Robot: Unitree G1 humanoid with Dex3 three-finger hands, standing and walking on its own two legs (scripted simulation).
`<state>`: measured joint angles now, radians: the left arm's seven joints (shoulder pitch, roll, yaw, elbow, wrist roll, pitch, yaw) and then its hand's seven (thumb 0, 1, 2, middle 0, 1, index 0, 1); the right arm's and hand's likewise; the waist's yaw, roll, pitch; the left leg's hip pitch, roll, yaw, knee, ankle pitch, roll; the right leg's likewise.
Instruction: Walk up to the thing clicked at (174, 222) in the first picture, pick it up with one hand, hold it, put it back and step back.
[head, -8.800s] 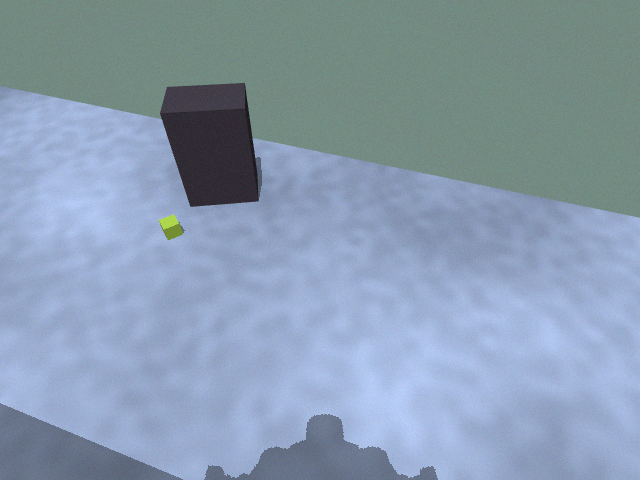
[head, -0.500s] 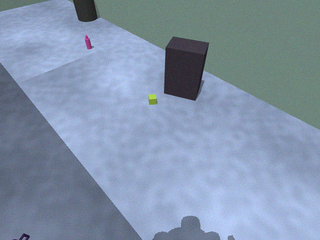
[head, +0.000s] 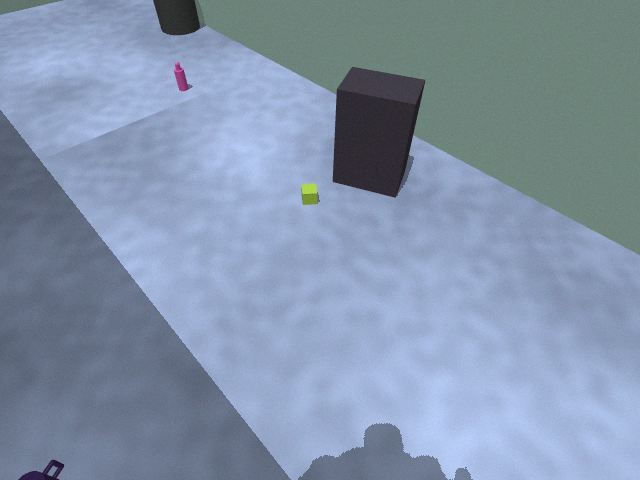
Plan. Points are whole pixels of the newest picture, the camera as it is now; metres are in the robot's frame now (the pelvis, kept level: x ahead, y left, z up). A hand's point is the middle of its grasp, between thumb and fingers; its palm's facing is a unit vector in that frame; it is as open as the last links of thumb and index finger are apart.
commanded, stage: stand
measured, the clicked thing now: (309, 194) +1.40 +0.03 -0.75
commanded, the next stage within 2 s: none
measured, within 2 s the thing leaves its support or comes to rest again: neither
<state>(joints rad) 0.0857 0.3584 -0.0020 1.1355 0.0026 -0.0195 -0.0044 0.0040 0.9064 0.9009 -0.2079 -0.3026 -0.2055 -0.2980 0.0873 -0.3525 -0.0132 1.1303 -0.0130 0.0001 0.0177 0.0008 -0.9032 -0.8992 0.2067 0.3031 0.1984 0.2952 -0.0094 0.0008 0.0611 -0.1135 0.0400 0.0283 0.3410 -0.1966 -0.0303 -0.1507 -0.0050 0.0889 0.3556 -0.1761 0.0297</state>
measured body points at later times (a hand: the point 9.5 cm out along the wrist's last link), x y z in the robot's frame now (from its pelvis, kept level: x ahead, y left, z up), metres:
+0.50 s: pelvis +0.01 +0.00 +0.00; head +0.02 +0.00 +0.45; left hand +0.08 +0.30 -0.13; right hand +0.09 -0.30 -0.13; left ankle -0.01 +0.14 -0.75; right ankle +0.01 -0.14 -0.75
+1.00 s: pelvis +0.01 +0.00 +0.00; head +0.02 +0.00 +0.45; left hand +0.07 +0.30 -0.13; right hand +0.09 -0.30 -0.13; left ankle -0.01 +0.14 -0.75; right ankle +0.01 -0.14 -0.75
